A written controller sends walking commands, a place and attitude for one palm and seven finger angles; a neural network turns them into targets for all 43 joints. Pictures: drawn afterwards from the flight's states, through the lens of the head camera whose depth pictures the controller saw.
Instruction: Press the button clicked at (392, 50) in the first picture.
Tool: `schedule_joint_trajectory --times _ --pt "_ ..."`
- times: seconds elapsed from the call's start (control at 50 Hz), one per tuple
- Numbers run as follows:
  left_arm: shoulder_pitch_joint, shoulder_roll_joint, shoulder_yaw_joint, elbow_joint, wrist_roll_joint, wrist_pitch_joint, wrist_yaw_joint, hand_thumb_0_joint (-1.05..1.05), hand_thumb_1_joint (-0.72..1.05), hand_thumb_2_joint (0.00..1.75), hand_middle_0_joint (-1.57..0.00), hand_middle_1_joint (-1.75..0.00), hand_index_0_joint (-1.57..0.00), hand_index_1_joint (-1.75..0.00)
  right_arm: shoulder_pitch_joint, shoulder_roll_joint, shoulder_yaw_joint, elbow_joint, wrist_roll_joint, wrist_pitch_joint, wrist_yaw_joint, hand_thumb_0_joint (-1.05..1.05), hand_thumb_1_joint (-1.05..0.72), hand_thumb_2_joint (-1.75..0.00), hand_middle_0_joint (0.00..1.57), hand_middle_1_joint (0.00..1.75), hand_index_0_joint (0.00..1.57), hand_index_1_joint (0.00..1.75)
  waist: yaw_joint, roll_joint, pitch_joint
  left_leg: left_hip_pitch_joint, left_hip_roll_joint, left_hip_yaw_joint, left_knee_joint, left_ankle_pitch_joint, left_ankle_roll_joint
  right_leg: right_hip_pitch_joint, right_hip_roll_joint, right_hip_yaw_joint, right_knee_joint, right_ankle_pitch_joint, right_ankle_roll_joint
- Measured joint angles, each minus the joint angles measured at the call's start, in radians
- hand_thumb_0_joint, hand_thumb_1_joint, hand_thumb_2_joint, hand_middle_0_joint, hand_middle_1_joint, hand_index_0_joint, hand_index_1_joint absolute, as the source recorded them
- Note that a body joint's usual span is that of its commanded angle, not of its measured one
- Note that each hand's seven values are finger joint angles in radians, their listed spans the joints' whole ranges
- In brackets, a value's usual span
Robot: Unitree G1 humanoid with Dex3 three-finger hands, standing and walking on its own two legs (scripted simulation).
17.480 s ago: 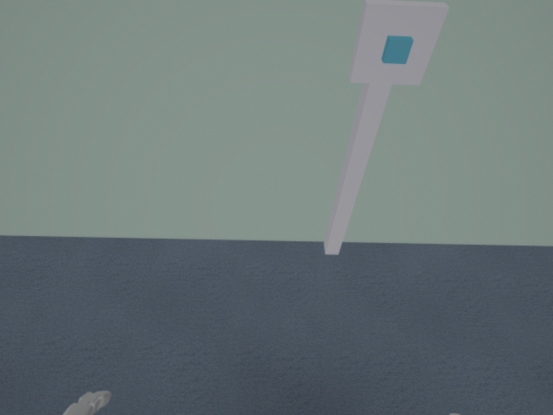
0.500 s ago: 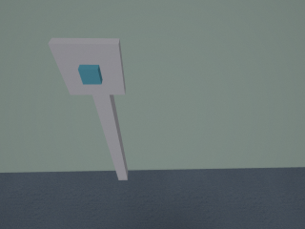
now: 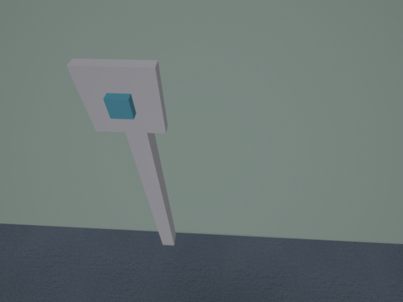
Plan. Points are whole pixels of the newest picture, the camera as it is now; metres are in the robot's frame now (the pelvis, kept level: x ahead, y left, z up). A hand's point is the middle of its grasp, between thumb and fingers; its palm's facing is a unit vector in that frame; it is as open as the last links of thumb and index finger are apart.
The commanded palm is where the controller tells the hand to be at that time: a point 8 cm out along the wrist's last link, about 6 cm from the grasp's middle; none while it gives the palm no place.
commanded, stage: look again from close up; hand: left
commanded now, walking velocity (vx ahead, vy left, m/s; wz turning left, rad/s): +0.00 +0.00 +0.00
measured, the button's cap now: (120, 105) +0.48 +0.21 +0.14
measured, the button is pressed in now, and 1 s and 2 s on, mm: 0 0 0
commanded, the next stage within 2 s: raise the hand and make a fist in 0.56 s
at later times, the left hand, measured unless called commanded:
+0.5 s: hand out of the picture -0.01 +0.21 -0.18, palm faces +0.00 -0.98 -0.20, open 7.4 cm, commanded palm none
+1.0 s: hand (113, 270) +0.18 +0.18 +0.00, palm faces +0.00 -1.00 +0.01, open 6.0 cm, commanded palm +0.10 +0.26 -0.03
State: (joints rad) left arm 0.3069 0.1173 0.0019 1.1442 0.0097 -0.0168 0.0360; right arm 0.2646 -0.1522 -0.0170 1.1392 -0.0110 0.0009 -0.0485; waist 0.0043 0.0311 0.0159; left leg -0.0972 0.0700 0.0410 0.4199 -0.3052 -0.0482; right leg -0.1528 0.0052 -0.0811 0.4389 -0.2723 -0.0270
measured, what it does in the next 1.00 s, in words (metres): stands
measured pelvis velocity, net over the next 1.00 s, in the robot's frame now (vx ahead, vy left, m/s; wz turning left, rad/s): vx -0.02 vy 0.01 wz -0.01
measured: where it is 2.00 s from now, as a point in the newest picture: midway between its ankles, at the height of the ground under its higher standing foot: outside the picture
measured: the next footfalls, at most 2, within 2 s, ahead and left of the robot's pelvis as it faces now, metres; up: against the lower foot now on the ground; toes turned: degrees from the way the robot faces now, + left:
none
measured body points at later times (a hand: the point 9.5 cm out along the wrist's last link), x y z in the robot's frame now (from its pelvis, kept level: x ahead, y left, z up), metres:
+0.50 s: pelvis -0.02 +0.04 +0.00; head -0.01 +0.03 +0.45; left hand -0.01 +0.26 -0.16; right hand -0.03 -0.17 -0.17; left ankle -0.04 +0.13 -0.74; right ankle -0.02 -0.10 -0.74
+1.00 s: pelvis -0.02 +0.01 -0.04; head +0.00 +0.02 +0.41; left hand +0.17 +0.23 +0.01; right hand +0.18 -0.25 -0.08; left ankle -0.04 +0.13 -0.74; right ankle -0.02 -0.10 -0.74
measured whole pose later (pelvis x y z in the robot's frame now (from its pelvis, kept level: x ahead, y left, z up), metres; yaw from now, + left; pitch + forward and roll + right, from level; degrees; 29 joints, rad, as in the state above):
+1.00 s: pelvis -0.02 +0.01 -0.04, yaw +0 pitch +8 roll +1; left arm 0.46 0.15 0.12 0.06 -0.22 -0.46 -0.24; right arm 0.15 -0.25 -0.09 0.62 0.02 -0.27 0.00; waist -0.03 -0.04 -0.12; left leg -0.50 0.03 0.06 0.80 -0.44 0.00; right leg -0.54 -0.04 -0.05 0.83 -0.42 -0.01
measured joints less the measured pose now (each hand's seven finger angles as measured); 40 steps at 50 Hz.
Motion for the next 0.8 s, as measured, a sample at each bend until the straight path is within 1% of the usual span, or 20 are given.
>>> schedule_joint_trajectory --times 0.06,0.08,0.12,0.14,0.18,0.24,0.32,0.42,0.54,0.66,0.68,0.7,0.72,0.76,0.8 --pt "0.010 -0.009 -0.003 0.007 0.001 0.002 -0.002 0.00 0.92 0.90 -0.20 -0.30 -0.20 -0.30 -0.007 -0.001 0.001 -0.004 0.001 -0.001 0.000 0.01 -0.93 -0.90 0.20 0.30 0.20 0.30 0.002 -0.005 0.006 0.004 0.000 0.001 -0.008 0.006 0.000 0.003 0.000 0.001 -0.006 0.005 -0.001" --pt "0.011 -0.013 -0.005 0.008 0.003 -0.006 0.005 0.00 0.92 0.90 -0.20 -0.30 -0.20 -0.30 -0.009 -0.004 0.002 -0.008 0.002 0.000 0.003 0.01 -0.93 -0.90 0.20 0.30 0.20 0.30 0.003 -0.004 0.007 -0.021 0.005 0.006 0.028 0.011 0.005 -0.005 0.003 -0.002 -0.007 0.009 0.002" --pt "0.016 -0.021 -0.007 -0.009 0.009 -0.024 0.016 0.00 0.91 0.90 -0.20 -0.30 -0.20 -0.30 -0.015 -0.014 -0.001 -0.040 0.006 0.007 0.011 0.01 -0.93 -0.90 0.20 0.30 0.20 0.30 0.003 0.002 0.021 -0.088 0.007 -0.011 0.137 -0.043 0.028 -0.022 0.010 -0.008 -0.002 0.018 0.004" --pt "0.018 -0.025 -0.010 -0.015 0.012 -0.029 0.016 0.00 0.91 0.90 -0.20 -0.30 -0.20 -0.30 -0.018 -0.019 -0.004 -0.056 0.007 0.006 0.013 0.01 -0.93 -0.90 0.20 0.30 0.20 0.30 0.001 0.008 0.029 -0.108 0.007 -0.014 0.161 -0.061 0.034 -0.029 0.013 -0.010 0.002 0.020 0.003" --pt "0.020 -0.028 -0.016 -0.022 0.013 -0.028 0.010 0.00 0.91 0.90 -0.20 -0.30 -0.20 -0.30 -0.016 -0.028 -0.006 -0.079 0.006 -0.004 0.017 0.01 -0.93 -0.90 0.20 0.30 0.20 0.30 -0.006 0.020 0.033 -0.119 0.001 -0.016 0.137 -0.023 0.039 -0.047 0.016 -0.015 0.030 0.012 0.005" --pt "0.018 -0.014 -0.016 -0.019 0.007 -0.009 0.006 0.00 0.90 0.90 -0.20 -0.30 -0.20 -0.30 -0.001 -0.018 0.000 -0.083 0.000 -0.014 0.017 0.01 -0.93 -0.90 0.20 0.30 0.20 0.30 -0.005 -0.004 0.019 -0.113 -0.024 -0.003 0.145 -0.024 0.045 -0.058 -0.010 0.000 0.071 -0.009 0.020" --pt "0.012 0.006 -0.015 -0.028 0.008 0.006 0.000 0.00 0.90 0.90 -0.20 -0.30 -0.20 -0.30 0.032 -0.010 0.012 -0.078 -0.003 -0.012 0.017 0.01 -0.94 -0.90 0.20 0.30 0.20 0.30 -0.002 -0.013 -0.011 -0.097 -0.045 0.011 0.127 -0.027 0.061 -0.055 -0.031 0.013 0.074 -0.010 0.034" --pt "-0.004 0.032 -0.015 -0.044 0.007 0.005 -0.004 0.00 0.91 0.90 -0.20 -0.30 -0.20 -0.30 0.057 0.004 0.026 -0.068 -0.003 -0.011 0.023 0.01 -0.94 -0.90 0.20 0.30 0.20 0.30 -0.004 -0.022 -0.019 -0.087 -0.065 0.024 0.092 -0.007 0.073 -0.060 -0.049 0.026 0.067 -0.002 0.044" --pt "-0.017 0.044 -0.013 -0.049 0.006 0.006 -0.005 0.00 0.91 0.90 -0.20 -0.30 -0.20 -0.30 0.076 0.022 0.037 -0.050 -0.002 -0.017 0.027 0.01 -0.92 -0.90 0.20 0.30 0.20 0.30 -0.009 -0.022 -0.006 -0.082 -0.076 0.031 0.063 0.005 0.079 -0.065 -0.059 0.033 0.057 0.002 0.050" --pt "-0.019 0.034 -0.014 -0.038 0.003 0.004 -0.004 0.00 0.91 0.90 -0.20 -0.30 -0.20 -0.30 0.077 0.029 0.040 -0.025 0.000 -0.023 0.023 0.01 -0.92 -0.90 0.20 0.30 0.20 0.30 -0.009 -0.020 0.007 -0.069 -0.078 0.032 0.055 -0.001 0.078 -0.056 -0.060 0.035 0.058 -0.009 0.052" --pt "-0.019 0.029 -0.017 -0.036 0.004 -0.001 0.004 0.00 0.91 0.90 -0.20 -0.30 -0.20 -0.30 0.074 0.026 0.041 -0.028 0.003 -0.020 0.026 0.01 -0.91 -0.90 0.20 0.30 0.20 0.30 -0.010 -0.015 0.007 -0.080 -0.072 0.029 0.070 -0.007 0.076 -0.059 -0.055 0.031 0.057 -0.009 0.052" --pt "0.032 0.029 -0.003 -0.195 -0.033 0.066 0.011 0.00 0.91 0.90 -0.20 -0.30 -0.20 -0.30 0.083 0.023 0.044 -0.065 0.016 -0.029 0.024 0.01 -0.91 -0.90 0.20 0.30 0.20 0.30 -0.012 -0.016 0.012 -0.089 -0.068 0.028 0.083 -0.014 0.074 -0.065 -0.052 0.030 0.062 -0.011 0.051" --pt "0.096 0.038 0.013 -0.386 -0.056 0.092 0.024 0.01 0.93 0.90 -0.21 -0.31 -0.20 -0.31 0.099 0.018 0.049 -0.101 0.021 -0.071 0.007 0.01 -0.92 -0.90 0.20 0.30 0.20 0.30 -0.006 -0.024 0.012 -0.088 -0.069 0.032 0.084 -0.017 0.073 -0.071 -0.053 0.035 0.073 -0.015 0.048" --pt "0.169 0.060 0.019 -0.668 -0.091 0.044 0.073 0.02 0.94 0.90 -0.22 -0.32 -0.22 -0.32 0.121 -0.006 0.036 -0.134 0.033 -0.167 -0.020 0.03 -0.93 -0.89 0.20 0.30 0.20 0.30 -0.001 -0.029 -0.016 -0.100 -0.077 0.032 0.088 -0.020 0.070 -0.091 -0.061 0.035 0.099 -0.032 0.044" --pt "0.173 0.063 0.024 -0.871 -0.124 0.024 0.098 0.03 0.94 0.90 -0.24 -0.34 -0.24 -0.34 0.116 -0.040 0.016 -0.184 0.047 -0.225 -0.025 0.03 -0.94 -0.89 0.20 0.30 0.20 0.30 -0.013 -0.016 -0.038 -0.118 -0.082 0.019 0.107 -0.026 0.070 -0.102 -0.069 0.023 0.118 -0.047 0.048"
